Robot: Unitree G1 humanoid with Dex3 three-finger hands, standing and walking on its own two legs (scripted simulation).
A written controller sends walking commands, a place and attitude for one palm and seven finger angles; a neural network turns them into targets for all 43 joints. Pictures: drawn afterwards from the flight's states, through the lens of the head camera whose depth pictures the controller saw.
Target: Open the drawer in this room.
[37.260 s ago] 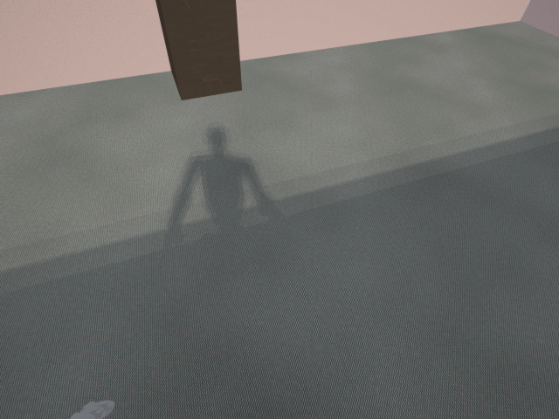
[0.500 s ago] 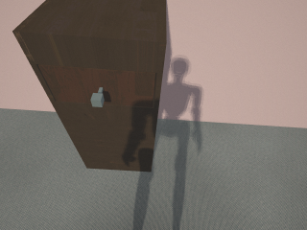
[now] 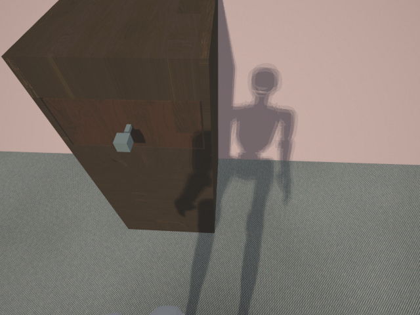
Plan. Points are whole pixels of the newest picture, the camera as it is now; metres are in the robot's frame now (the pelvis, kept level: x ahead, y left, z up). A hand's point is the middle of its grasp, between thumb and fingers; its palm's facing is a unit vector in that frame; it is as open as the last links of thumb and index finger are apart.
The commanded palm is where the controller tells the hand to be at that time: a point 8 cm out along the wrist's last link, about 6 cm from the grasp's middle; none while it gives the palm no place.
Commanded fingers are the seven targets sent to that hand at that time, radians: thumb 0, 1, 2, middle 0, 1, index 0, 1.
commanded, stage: come to a stop and stand still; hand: left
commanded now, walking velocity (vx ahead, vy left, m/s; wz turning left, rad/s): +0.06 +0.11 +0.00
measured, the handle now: (125, 136) +0.51 +0.26 -0.01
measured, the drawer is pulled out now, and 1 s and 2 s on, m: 0.00 0.00 0.00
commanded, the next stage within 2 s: look again from close up in 0.42 s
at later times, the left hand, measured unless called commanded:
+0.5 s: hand out of the picture -0.02 +0.20 -0.17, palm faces +0.04 -0.98 -0.18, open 7.4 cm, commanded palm none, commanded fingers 0.00 0.90 0.90 -0.20 -0.30 -0.20 -0.30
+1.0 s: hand out of the picture -0.04 +0.15 -0.17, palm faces +0.06 -0.98 -0.21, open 7.3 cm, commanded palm none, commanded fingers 0.00 0.90 0.90 -0.20 -0.30 -0.20 -0.30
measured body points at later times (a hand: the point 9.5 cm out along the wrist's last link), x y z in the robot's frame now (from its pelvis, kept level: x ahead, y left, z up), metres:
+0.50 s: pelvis -0.03 +0.02 +0.00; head -0.02 +0.02 +0.45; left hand -0.02 +0.25 -0.15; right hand -0.07 -0.18 -0.15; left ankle -0.06 +0.16 -0.74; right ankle -0.03 -0.08 -0.70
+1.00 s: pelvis -0.03 -0.02 +0.00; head -0.04 -0.03 +0.45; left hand -0.04 +0.20 -0.15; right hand -0.03 -0.23 -0.17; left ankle -0.03 +0.10 -0.74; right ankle -0.02 -0.09 -0.74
